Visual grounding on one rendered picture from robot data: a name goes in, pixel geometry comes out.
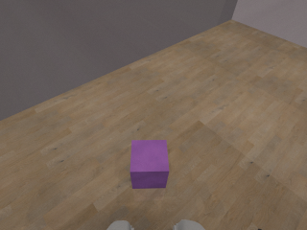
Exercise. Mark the robot thigh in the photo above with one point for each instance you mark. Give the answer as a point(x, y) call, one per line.
point(187, 224)
point(120, 225)

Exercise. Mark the carton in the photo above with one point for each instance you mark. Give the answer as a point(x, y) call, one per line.
point(149, 164)

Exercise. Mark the robot right thigh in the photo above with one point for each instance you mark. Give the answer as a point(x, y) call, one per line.
point(187, 224)

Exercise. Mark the robot left thigh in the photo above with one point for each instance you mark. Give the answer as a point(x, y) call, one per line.
point(120, 225)

